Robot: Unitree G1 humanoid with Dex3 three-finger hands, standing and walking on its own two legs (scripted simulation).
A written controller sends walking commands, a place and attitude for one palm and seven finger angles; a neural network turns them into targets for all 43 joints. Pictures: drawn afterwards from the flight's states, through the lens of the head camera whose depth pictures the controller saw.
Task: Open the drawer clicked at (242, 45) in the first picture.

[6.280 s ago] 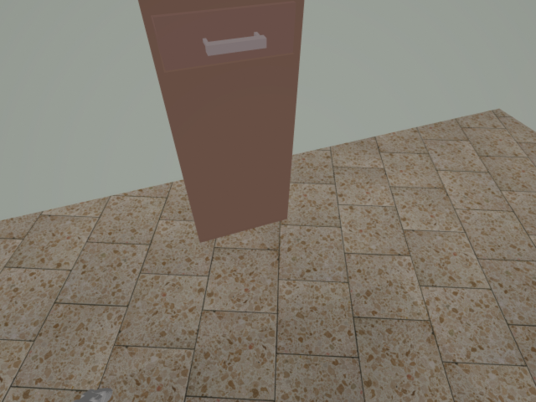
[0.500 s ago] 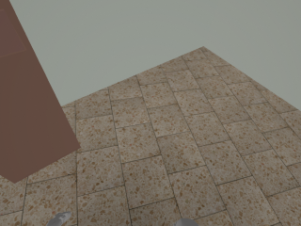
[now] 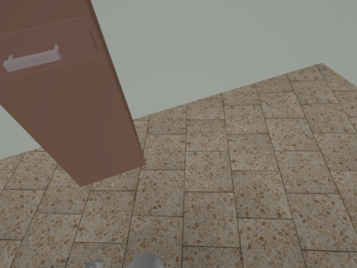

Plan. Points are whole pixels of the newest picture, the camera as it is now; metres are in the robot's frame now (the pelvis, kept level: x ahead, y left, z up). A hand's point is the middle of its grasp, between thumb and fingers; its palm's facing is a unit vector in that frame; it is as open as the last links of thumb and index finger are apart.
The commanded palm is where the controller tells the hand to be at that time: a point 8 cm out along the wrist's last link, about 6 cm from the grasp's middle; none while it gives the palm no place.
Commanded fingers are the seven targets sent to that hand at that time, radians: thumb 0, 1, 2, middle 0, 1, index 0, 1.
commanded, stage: turn to face it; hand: left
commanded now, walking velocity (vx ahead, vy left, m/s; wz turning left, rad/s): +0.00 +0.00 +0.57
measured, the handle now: (33, 56) +0.72 +0.48 +0.12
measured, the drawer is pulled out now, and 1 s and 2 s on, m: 0.00 0.00 0.00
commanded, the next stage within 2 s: take the last steps up to it in 0.54 s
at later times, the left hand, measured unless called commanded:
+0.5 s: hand out of the picture +0.00 +0.29 -0.17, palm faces +0.28 -0.93 -0.23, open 7.4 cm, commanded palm none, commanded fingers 0.00 0.90 0.90 -0.20 -0.30 -0.20 -0.30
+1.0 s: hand out of the picture +0.01 +0.20 -0.15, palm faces +0.36 -0.90 -0.25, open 7.3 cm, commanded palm none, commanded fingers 0.00 0.90 0.90 -0.20 -0.30 -0.20 -0.30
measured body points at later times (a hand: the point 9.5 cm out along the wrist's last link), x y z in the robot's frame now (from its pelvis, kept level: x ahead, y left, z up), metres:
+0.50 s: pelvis +0.01 +0.07 +0.00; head +0.03 +0.11 +0.45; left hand -0.01 +0.34 -0.16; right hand +0.18 -0.14 -0.12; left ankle -0.01 +0.14 -0.74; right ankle +0.02 -0.11 -0.65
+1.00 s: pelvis +0.05 +0.02 +0.00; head +0.04 -0.02 +0.45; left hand -0.01 +0.25 -0.13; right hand +0.10 -0.21 -0.17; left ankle +0.03 +0.17 -0.66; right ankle +0.03 -0.06 -0.74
